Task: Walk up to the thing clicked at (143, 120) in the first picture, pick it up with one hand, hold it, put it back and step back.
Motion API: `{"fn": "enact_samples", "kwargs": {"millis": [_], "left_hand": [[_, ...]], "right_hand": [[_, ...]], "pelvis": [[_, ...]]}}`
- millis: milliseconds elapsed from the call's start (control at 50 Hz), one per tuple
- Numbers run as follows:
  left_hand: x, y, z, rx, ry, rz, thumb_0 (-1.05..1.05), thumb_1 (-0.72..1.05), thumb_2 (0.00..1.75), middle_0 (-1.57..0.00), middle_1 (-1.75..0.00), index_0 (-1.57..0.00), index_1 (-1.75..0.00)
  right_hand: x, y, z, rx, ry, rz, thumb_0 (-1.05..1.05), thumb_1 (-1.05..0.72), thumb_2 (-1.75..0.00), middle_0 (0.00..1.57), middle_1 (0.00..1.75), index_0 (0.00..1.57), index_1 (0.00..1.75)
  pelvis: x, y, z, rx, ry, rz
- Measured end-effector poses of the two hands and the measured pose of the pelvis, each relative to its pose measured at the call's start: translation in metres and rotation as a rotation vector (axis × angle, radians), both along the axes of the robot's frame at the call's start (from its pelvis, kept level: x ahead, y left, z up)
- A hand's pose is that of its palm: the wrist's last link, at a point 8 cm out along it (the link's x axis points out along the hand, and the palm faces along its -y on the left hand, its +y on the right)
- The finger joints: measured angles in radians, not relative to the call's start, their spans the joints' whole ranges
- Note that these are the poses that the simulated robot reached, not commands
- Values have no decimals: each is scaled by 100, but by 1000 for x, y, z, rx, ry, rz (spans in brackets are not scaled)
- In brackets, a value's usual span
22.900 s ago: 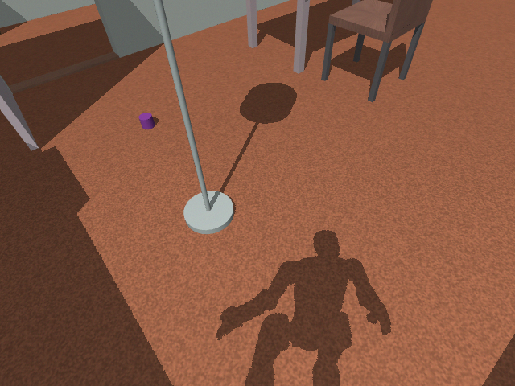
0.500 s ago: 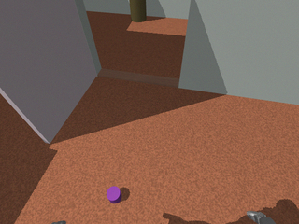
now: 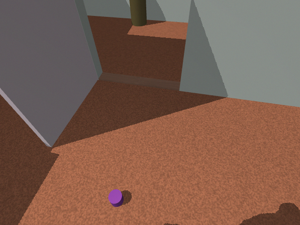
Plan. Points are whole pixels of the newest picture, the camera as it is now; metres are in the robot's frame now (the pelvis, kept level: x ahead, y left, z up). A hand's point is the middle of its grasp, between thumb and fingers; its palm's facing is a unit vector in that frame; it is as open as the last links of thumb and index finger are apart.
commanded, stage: walk up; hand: left
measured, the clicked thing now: (116, 198) +0.40 +0.26 -0.74
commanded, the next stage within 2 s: stand in 0.36 s
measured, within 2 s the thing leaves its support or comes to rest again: neither
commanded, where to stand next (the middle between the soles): +0.02 +0.01 m, yaw +0 degrees
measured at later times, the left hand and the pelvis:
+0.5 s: hand out of the picture +0.07 +0.25 -0.16, palm faces -0.02 -0.94 -0.34, open 7.3 cm; pelvis +0.00 -0.01 +0.00, yaw +0 degrees
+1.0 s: hand out of the picture +0.10 +0.24 -0.15, palm faces -0.04 -0.94 -0.34, open 7.3 cm; pelvis +0.02 -0.02 +0.00, yaw +0 degrees
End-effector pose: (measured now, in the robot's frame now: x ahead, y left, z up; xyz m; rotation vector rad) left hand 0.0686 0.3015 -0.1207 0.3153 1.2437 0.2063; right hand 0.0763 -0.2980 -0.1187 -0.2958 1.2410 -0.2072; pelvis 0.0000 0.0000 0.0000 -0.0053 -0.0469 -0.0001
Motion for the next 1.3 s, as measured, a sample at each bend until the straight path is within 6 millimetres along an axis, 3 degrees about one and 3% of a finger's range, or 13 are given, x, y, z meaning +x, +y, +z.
{"fn": "enact_samples", "kwargs": {"millis": [200,660,1040,1300], "left_hand": [[1,-2,1,-1,-15,0,0,91,90,-20,-30,-21,-30],[-3,-13,0,-8,17,-17,0,91,90,-20,-30,-20,-30],[26,-20,3,-3,-28,-39,0,91,90,-20,-30,-20,-30],[27,-21,3,-3,-24,-43,0,91,90,-20,-30,-20,-30]], "right_hand": [[-11,-1,-2,4,10,-8,0,-90,-90,20,30,21,30],[-7,-8,-3,-1,12,9,0,-90,-90,20,30,21,30],[12,-17,1,-11,-20,9,0,-90,-90,20,30,21,30],[8,-18,1,-13,-10,3,0,-90,-90,20,30,21,30]], "pelvis": [[-3,-2,0,-2,1,5],[6,-10,0,5,17,-2],[17,-16,1,5,13,-9],[18,-17,1,3,11,-13]]}}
